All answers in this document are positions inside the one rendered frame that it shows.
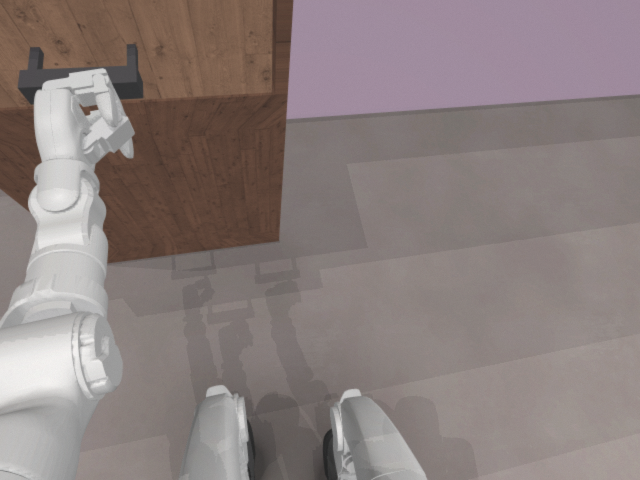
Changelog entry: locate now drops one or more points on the left robot hand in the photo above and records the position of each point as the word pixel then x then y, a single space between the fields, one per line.
pixel 61 126

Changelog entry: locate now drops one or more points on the robot left upper arm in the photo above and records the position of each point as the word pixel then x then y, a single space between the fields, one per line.
pixel 53 372

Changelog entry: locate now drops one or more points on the robot right shin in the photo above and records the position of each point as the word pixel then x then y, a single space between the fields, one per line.
pixel 344 463

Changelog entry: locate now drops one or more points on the robot left forearm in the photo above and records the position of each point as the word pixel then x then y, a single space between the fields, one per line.
pixel 68 263

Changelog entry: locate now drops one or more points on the cabinet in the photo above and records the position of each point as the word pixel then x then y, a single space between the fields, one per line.
pixel 206 173

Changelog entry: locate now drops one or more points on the handle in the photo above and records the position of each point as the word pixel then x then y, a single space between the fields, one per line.
pixel 126 80

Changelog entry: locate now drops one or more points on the left robot thigh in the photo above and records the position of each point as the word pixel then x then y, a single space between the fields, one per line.
pixel 219 426

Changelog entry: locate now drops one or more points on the drawer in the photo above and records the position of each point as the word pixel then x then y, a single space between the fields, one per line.
pixel 186 48

